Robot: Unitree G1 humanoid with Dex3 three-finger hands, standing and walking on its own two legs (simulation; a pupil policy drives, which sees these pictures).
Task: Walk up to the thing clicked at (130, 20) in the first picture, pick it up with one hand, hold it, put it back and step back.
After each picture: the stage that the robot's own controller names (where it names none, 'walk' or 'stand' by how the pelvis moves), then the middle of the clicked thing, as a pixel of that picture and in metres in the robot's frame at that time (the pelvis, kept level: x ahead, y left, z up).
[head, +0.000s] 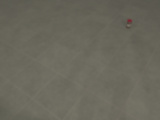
stand; (128, 23) +1.90 -0.67 -0.72
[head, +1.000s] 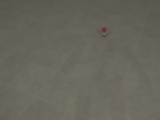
walk; (104, 32) +1.86 -0.16 -0.69
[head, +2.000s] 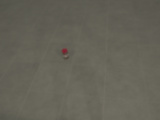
walk; (65, 53) +1.29 +0.28 -0.72
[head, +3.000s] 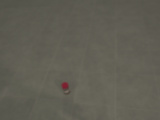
walk; (65, 88) +0.85 +0.28 -0.72
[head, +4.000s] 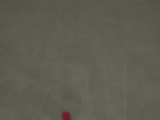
walk; (66, 118) +0.57 +0.22 -0.72
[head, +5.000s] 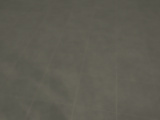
stand; out of the picture +0.44 +0.22 -0.71
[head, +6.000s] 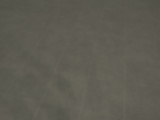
stand; out of the picture +0.42 +0.19 -0.72
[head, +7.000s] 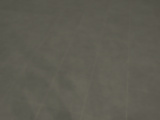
stand; out of the picture +0.38 +0.19 -0.72
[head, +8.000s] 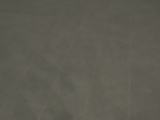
stand; out of the picture +0.38 +0.18 -0.73
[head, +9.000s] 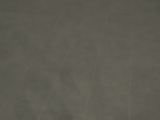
stand; out of the picture +0.36 +0.19 -0.73
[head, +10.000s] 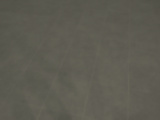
stand; out of the picture +0.36 +0.19 -0.73
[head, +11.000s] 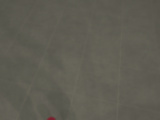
go down; out of the picture +0.38 +0.20 -0.68
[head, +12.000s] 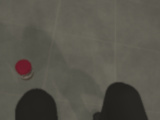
go down; (25, 70) +0.45 +0.23 -0.30
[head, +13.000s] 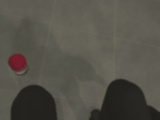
close in; (19, 65) +0.44 +0.23 -0.28
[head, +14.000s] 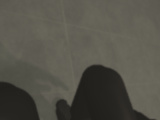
close in; out of the picture +0.43 +0.27 -0.22
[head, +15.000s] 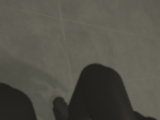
close; out of the picture +0.43 +0.28 -0.22
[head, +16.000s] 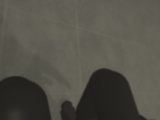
lift; out of the picture +0.37 +0.24 -0.21
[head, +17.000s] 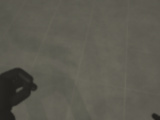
close; out of the picture +0.24 +0.10 -0.57
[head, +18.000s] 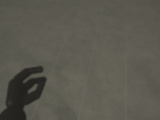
close; out of the picture +0.20 +0.11 -0.70
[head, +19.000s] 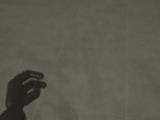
hold; out of the picture +0.18 +0.11 -0.71
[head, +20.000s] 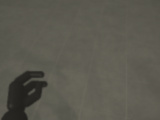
stand; out of the picture +0.18 +0.11 -0.71
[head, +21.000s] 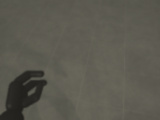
stand; out of the picture +0.19 +0.11 -0.69
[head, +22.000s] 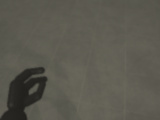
stand; out of the picture +0.19 +0.11 -0.69
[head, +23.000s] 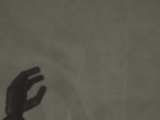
stand; out of the picture +0.21 +0.11 -0.61
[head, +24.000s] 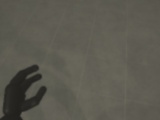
stand; out of the picture +0.20 +0.10 -0.64
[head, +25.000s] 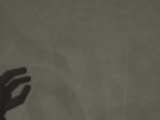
stand; out of the picture +0.21 +0.11 -0.64
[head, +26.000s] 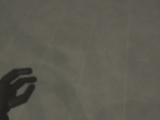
stand; out of the picture +0.21 +0.11 -0.64
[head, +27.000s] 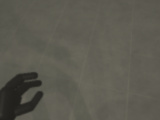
close; out of the picture +0.22 +0.10 -0.60
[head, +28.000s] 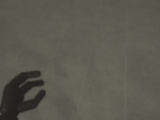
close; out of the picture +0.21 +0.10 -0.67
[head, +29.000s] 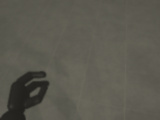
stand; out of the picture +0.21 +0.11 -0.69
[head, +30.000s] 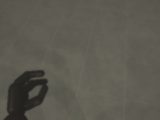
stand; out of the picture +0.23 +0.10 -0.63
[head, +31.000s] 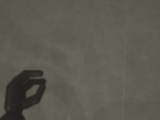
close; out of the picture +0.24 +0.10 -0.62
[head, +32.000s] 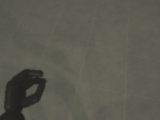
close; out of the picture +0.24 +0.10 -0.61
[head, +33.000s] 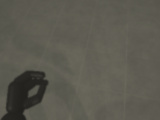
close; out of the picture +0.25 +0.10 -0.62
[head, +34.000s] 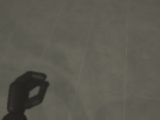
close; out of the picture +0.25 +0.10 -0.62
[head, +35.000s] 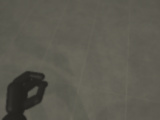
close; out of the picture +0.25 +0.10 -0.62
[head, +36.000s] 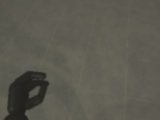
close; out of the picture +0.25 +0.10 -0.63
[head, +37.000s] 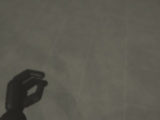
close; out of the picture +0.25 +0.09 -0.65
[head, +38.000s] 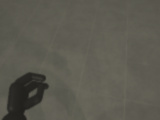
close; out of the picture +0.26 +0.10 -0.65
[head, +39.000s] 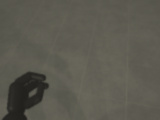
close; out of the picture +0.25 +0.10 -0.65
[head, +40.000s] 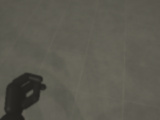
close; out of the picture +0.26 +0.09 -0.66
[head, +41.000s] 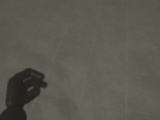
stand; out of the picture +0.26 +0.09 -0.68
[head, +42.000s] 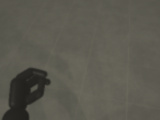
close; out of the picture +0.27 +0.09 -0.65
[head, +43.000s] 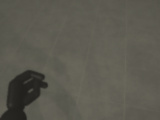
close; out of the picture +0.27 +0.09 -0.67
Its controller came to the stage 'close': yes
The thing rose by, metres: 0.23
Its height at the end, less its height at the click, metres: -0.02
